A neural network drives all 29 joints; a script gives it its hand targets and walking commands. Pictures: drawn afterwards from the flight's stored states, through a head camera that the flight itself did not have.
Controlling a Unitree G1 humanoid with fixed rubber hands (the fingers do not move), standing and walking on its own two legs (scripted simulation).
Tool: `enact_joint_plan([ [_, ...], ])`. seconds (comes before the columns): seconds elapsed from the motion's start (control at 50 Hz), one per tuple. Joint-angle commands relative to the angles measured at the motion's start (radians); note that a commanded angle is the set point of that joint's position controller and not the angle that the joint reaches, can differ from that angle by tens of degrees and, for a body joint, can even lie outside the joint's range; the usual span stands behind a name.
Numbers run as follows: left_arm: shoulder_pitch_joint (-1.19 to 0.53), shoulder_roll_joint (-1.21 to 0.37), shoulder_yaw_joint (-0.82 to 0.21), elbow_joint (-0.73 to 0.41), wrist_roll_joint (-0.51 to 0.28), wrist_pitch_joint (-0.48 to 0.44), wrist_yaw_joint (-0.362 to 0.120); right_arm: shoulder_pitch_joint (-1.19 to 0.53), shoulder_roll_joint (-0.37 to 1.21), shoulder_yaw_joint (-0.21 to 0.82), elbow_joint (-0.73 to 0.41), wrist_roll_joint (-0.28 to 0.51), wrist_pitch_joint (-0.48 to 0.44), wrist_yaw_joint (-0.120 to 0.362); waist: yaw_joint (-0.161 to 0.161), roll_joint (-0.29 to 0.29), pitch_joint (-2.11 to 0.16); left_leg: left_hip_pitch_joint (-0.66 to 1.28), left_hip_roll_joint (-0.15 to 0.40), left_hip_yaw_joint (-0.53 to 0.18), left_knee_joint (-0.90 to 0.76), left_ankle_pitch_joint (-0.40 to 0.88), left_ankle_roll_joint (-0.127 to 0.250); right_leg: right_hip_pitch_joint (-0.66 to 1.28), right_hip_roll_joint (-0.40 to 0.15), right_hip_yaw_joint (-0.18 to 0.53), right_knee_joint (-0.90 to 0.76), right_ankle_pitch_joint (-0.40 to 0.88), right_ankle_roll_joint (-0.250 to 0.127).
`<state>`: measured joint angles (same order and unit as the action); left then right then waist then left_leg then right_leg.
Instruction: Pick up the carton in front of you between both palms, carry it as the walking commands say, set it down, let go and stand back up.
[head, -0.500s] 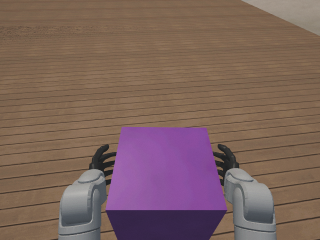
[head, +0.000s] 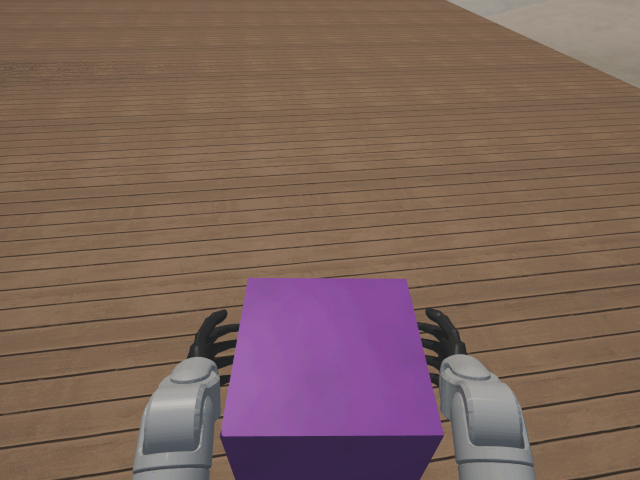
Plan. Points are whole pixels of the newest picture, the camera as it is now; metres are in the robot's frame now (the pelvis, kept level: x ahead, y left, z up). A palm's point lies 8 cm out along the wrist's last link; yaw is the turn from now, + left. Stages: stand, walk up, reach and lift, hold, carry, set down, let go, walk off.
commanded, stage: carry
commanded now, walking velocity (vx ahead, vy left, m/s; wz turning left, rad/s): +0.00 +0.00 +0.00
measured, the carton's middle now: (326, 397) +0.27 +0.00 -0.02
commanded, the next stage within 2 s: none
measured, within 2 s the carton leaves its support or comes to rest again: neither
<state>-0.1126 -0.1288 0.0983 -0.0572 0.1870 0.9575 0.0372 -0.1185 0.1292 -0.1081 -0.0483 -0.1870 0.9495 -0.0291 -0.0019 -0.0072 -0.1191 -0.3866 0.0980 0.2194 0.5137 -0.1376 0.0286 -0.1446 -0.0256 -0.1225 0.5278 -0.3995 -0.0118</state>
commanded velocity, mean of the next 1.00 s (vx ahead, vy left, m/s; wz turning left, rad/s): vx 0.17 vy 0.00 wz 0.00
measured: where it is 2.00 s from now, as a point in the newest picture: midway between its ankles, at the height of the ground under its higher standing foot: outside the picture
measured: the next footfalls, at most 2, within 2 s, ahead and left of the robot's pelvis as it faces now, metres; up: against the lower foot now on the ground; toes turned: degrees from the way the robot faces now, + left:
right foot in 1.30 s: +0.32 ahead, -0.14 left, +0.00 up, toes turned -8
left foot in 1.66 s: +0.46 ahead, +0.08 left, +0.00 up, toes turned -13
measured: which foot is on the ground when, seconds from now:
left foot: down 0.00-1.00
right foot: down 0.00-0.94, up 0.96-1.00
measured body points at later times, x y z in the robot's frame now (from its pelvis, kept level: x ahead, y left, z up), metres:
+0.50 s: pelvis -0.01 +0.00 +0.00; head -0.02 +0.00 +0.45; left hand +0.29 +0.15 +0.03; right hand +0.29 -0.15 +0.04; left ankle +0.08 +0.11 -0.73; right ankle -0.07 -0.10 -0.73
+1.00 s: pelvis +0.06 +0.02 +0.01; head +0.05 +0.03 +0.46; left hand +0.36 +0.16 +0.03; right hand +0.36 -0.14 +0.04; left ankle +0.07 +0.11 -0.73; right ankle -0.05 -0.09 -0.69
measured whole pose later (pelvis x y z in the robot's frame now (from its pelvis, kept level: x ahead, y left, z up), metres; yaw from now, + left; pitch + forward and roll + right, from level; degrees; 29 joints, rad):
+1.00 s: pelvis +0.06 +0.02 +0.01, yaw -2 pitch +3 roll +1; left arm -0.18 -0.14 0.17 0.13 0.22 0.74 0.02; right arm -0.21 0.14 -0.17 0.17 -0.23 0.72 -0.01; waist -0.01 -0.02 -0.10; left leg -0.29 0.06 0.25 0.48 -0.23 0.05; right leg -0.25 -0.06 -0.08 0.79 -0.51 0.00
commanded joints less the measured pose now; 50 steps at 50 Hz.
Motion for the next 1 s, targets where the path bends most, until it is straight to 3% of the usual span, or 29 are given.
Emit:
enact_joint_plan([
  [0.0,-0.437,-0.803,-0.543,-0.008,-0.247,-0.09,-0.211,-0.424,0.795,0.54,0.003,0.241,-0.086,0.209,0.002,0.007,-0.12,0.213,0.085,-0.129,-0.054,0.071,-0.007,-0.156,-0.116,0.094,-0.136,0.156,-0.023],
  [0.16,-0.52,-0.827,-0.416,0.184,-0.149,-0.266,-0.218,-0.504,0.816,0.405,0.196,0.145,-0.262,0.219,0.001,0.008,-0.146,0.224,0.09,-0.132,-0.059,0.08,-0.006,-0.151,-0.111,0.097,-0.126,0.156,-0.028],
  [0.24,-0.547,-0.882,-0.42,0.225,-0.145,-0.314,-0.229,-0.536,0.87,0.411,0.237,0.142,-0.311,0.232,0.001,0.013,-0.174,0.235,0.092,-0.133,-0.052,0.119,-0.004,-0.134,-0.108,0.097,-0.112,0.179,-0.028],
  [0.4,-0.486,-0.9,-0.498,0.143,-0.195,-0.257,-0.229,-0.478,0.886,0.485,0.154,0.187,-0.253,0.234,0.004,0.012,-0.209,0.243,0.094,-0.125,-0.026,0.215,0.004,-0.113,-0.11,0.091,-0.08,0.258,-0.022],
  [0.66,-0.496,-0.882,-0.492,0.132,-0.196,-0.25,-0.228,-0.48,0.869,0.48,0.143,0.184,-0.244,0.23,0.005,0.003,-0.181,0.227,0.089,-0.116,-0.027,0.18,-0.002,-0.128,-0.114,0.097,-0.092,0.252,-0.024],
  [0.68,-0.492,-0.879,-0.49,0.134,-0.194,-0.25,-0.228,-0.48,0.871,0.48,0.147,0.184,-0.243,0.23,0.006,-0.001,-0.184,0.23,0.09,-0.106,-0.044,0.091,-0.009,-0.123,-0.12,0.095,-0.119,0.175,-0.022],
  [0.72,-0.501,-0.876,-0.49,0.125,-0.192,-0.249,-0.227,-0.499,0.875,0.484,0.137,0.189,-0.243,0.229,0.012,-0.044,-0.128,0.175,0.045,-0.067,-0.043,-0.228,-0.022,-0.124,-0.14,0.152,-0.252,-0.169,-0.056],
  [0.74,-0.517,-0.874,-0.489,0.121,-0.192,-0.25,-0.227,-0.51,0.872,0.483,0.135,0.187,-0.244,0.229,0.014,-0.086,-0.063,0.101,0.012,-0.032,0.001,-0.288,-0.04,-0.12,-0.182,0.227,-0.341,-0.314,-0.085],
  [0.76,-0.536,-0.873,-0.486,0.118,-0.193,-0.252,-0.227,-0.525,0.866,0.479,0.135,0.185,-0.249,0.228,0.017,-0.119,0.012,0.026,-0.021,0.002,0.055,-0.261,-0.054,-0.112,-0.231,0.295,-0.413,-0.383,-0.109],
  [0.78,-0.547,-0.871,-0.481,0.118,-0.193,-0.256,-0.227,-0.541,0.859,0.473,0.135,0.182,-0.254,0.227,0.019,-0.134,0.054,-0.019,-0.019,-0.011,0.099,-0.216,-0.053,-0.092,-0.266,0.327,-0.433,-0.356,-0.128],
  [0.8,-0.549,-0.868,-0.478,0.121,-0.194,-0.259,-0.225,-0.551,0.858,0.47,0.136,0.181,-0.257,0.227,0.017,-0.128,0.055,-0.05,-0.005,-0.028,0.095,-0.188,-0.047,-0.04,-0.275,0.312,-0.418,-0.276,-0.138],
  [0.86,-0.529,-0.866,-0.482,0.136,-0.192,-0.257,-0.218,-0.51,0.855,0.461,0.159,0.186,-0.256,0.226,0.0,-0.097,-0.035,0.064,-0.046,0.021,-0.068,-0.166,-0.028,0.076,-0.216,0.173,-0.237,0.104,-0.111],
  [0.88,-0.498,-0.865,-0.478,0.15,-0.183,-0.254,-0.216,-0.495,0.857,0.458,0.17,0.188,-0.254,0.226,-0.002,-0.065,-0.097,0.235,-0.043,0.007,-0.099,-0.143,-0.012,0.007,-0.173,0.101,-0.153,0.206,-0.076],
  [0.9,-0.49,-0.868,-0.484,0.148,-0.18,-0.251,-0.218,-0.48,0.86,0.458,0.183,0.185,-0.253,0.227,-0.01,0.04,-0.149,0.384,0.035,-0.13,-0.142,-0.159,0.033,-0.098,-0.105,0.003,-0.005,0.258,-0.023],
  [0.92,-0.499,-0.864,-0.488,0.142,-0.181,-0.245,-0.22,-0.438,0.86,0.451,0.204,0.176,-0.25,0.226,-0.025,0.204,-0.197,0.541,0.178,-0.387,-0.233,-0.133,0.117,-0.275,-0.045,-0.045,0.191,0.124,0.028],
  [0.94,-0.513,-0.858,-0.497,0.129,-0.187,-0.245,-0.222,-0.423,0.862,0.455,0.202,0.172,-0.25,0.226,-0.03,0.296,-0.172,0.652,0.307,-0.609,-0.296,-0.046,0.206,-0.499,0.005,-0.022,0.33,-0.13,0.034],
  [0.96,-0.514,-0.866,-0.505,0.123,-0.194,-0.25,-0.225,-0.433,0.866,0.467,0.177,0.18,-0.251,0.226,-0.025,0.195,-0.155,0.636,0.366,-0.648,-0.306,0.018,0.25,-0.567,-0.034,0.066,0.442,-0.196,0.007],
  [0.98,-0.501,-0.878,-0.513,0.109,-0.204,-0.254,-0.227,-0.445,0.884,0.492,0.14,0.194,-0.252,0.226,-0.025,0.107,-0.171,0.619,0.366,-0.597,-0.305,0.024,0.245,-0.577,-0.068,0.095,0.475,-0.182,-0.01],
])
